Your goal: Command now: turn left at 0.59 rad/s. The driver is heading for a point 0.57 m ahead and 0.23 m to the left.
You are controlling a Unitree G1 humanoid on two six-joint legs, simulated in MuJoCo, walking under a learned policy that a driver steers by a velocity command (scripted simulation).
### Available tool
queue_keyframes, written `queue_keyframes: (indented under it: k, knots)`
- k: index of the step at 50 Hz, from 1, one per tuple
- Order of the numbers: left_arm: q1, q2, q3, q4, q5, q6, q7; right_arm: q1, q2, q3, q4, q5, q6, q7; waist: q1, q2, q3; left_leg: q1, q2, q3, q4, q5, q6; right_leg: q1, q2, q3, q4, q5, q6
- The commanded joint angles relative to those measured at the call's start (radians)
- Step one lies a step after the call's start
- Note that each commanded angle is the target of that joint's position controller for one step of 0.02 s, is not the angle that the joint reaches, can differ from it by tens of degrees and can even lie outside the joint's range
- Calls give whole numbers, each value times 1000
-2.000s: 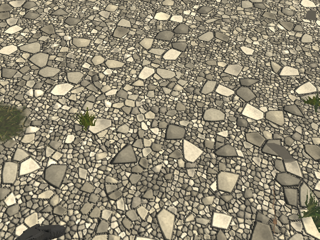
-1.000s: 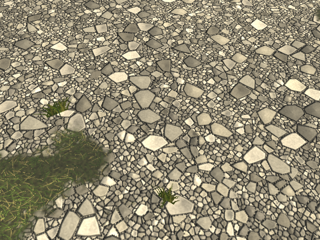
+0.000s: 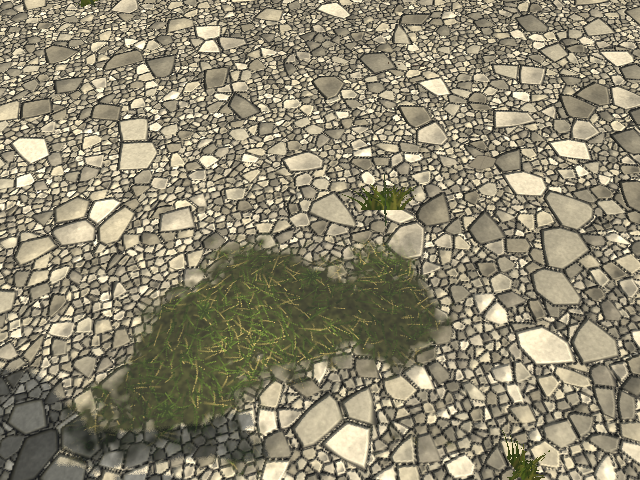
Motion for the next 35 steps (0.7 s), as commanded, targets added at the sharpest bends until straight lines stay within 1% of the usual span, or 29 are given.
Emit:
queue_keyframes:
  k: [1,2,3,4,5,6,7,8,9,12,14,17,18,19,20,21,22,23,24,25,26,27,28,30,31,33,35]
  knots:
    - [2,191,37,-72,35,-2,8,59,-183,-51,-71,-12,-22,-1,-19,-245,-111,-220,49,57,454,-332,-52,154,-473,434,-183,403,-286]
    - [-43,139,22,-91,25,-1,14,72,-213,-68,-47,-5,-19,3,-30,-179,-94,-211,74,70,535,-261,-68,126,-415,325,-168,366,-253]
    - [-70,120,16,-98,12,3,20,86,-188,-68,-26,-4,-7,0,-38,-151,-74,-218,84,87,572,-201,-87,120,-344,234,-157,292,-204]
    - [-71,109,11,-98,-4,5,24,83,-162,-62,-25,-7,2,-1,-26,-156,-57,-251,90,96,611,-150,-105,134,-316,188,-154,268,-186]
    - [-60,110,6,-96,-6,9,28,75,-134,-54,-30,-3,7,4,-16,-161,-43,-258,95,119,612,-127,-117,130,-297,142,-157,288,-185]
    - [-22,119,8,-87,-4,13,31,49,-119,-47,-46,2,6,9,7,-167,-47,-276,114,159,568,-86,-122,153,-282,113,-187,183,-185]
    - [17,130,12,-79,-4,17,36,6,-105,-39,-69,6,2,13,37,-187,-45,-309,134,186,507,-60,-125,195,-283,112,-217,55,-188]
    - [51,142,15,-73,-5,19,39,-30,-99,-33,-87,7,-4,17,67,-200,-45,-333,152,200,455,-54,-128,234,-295,127,-242,-47,-194]
    - [75,155,19,-69,-6,18,40,-51,-98,-30,-100,5,-9,22,84,-205,-49,-341,168,208,414,-58,-129,263,-312,141,-261,-114,-199]
    - [88,192,32,-72,-12,7,29,-71,-78,-16,-122,-3,-27,40,94,-198,-46,-285,204,244,276,-65,-109,262,-337,107,-290,-173,-192]
    - [84,209,40,-76,-20,-1,16,-67,-67,-8,-127,-4,-35,51,87,-195,-28,-203,212,279,186,-65,-82,203,-339,56,-305,-182,-181]
    - [83,219,46,-76,-36,-12,-8,-27,-77,-10,-116,0,-39,64,60,-191,-12,-62,197,325,63,-35,-37,124,-344,-5,-292,-178,-170]
    - [72,217,46,-76,-44,-12,-14,7,-74,-11,-105,1,-40,66,33,-180,-15,2,189,341,0,1,-19,97,-343,-29,-261,-182,-158]
    - [58,205,43,-76,-49,-11,-17,69,-72,-15,-79,2,-40,67,-5,-161,-25,104,167,368,-67,42,-2,46,-330,-67,-200,-182,-140]
    - [68,171,31,-72,-45,-14,-20,158,-96,-30,-45,6,-40,61,-44,-120,-57,255,136,376,-91,36,23,-36,-300,-120,-85,-145,-111]
    - [65,108,10,-80,-21,-18,-24,306,-156,-61,-6,17,-40,51,-109,12,-115,454,190,241,-145,-3,74,-168,-231,-216,208,-108,-50]
    - [-1,25,-19,-182,14,-35,-25,369,-310,-86,-26,8,-55,43,-101,318,-141,602,470,-356,-296,-190,263,-547,-59,-224,611,-390,35]
    - [-59,101,-3,-196,-24,-62,-25,346,-241,-63,-45,-3,-89,57,-128,162,-131,560,529,-512,-400,-322,345,-669,-58,-28,742,-392,21]
    - [-56,145,8,-199,-51,-81,-35,295,-176,-40,-49,-9,-110,60,-91,145,-43,508,511,-419,-412,-303,315,-699,-107,-7,738,-296,-8]
    - [-25,159,13,-175,-41,-92,-38,249,-127,-24,-56,-8,-121,59,-61,104,1,453,460,-310,-401,-214,276,-661,-138,-10,693,-200,-19]
    - [-17,163,16,-162,-14,-98,-38,206,-113,-17,-65,-7,-118,54,-40,68,18,406,421,-228,-398,-96,246,-620,-152,-11,623,-128,-13]
    - [-11,162,20,-156,2,-99,-40,184,-103,-9,-73,-13,-115,47,-21,62,20,365,384,-161,-409,1,223,-562,-157,-13,568,-67,-6]
    - [-10,151,18,-157,3,-98,-44,181,-117,-11,-79,-18,-115,40,-11,81,14,337,370,-132,-415,101,222,-526,-142,-25,528,-15,9]
    - [-33,125,12,-166,3,-92,-47,194,-130,-16,-76,-15,-117,25,-11,52,9,313,340,-58,-417,252,215,-500,-115,-43,424,82,40]
    - [-61,108,6,-175,2,-88,-45,203,-135,-18,-71,-13,-116,18,-15,41,13,288,322,-29,-415,278,204,-479,-99,-48,352,129,52]
    - [-128,78,-7,-199,-1,-87,-49,228,-140,-20,-56,-10,-115,9,-35,50,27,228,288,13,-408,298,181,-412,-66,-57,206,235,63]
    - [-198,63,-15,-225,-9,-89,-57,272,-142,-23,-34,-4,-113,4,-62,58,41,192,286,9,-409,276,168,-357,-43,-61,116,298,62]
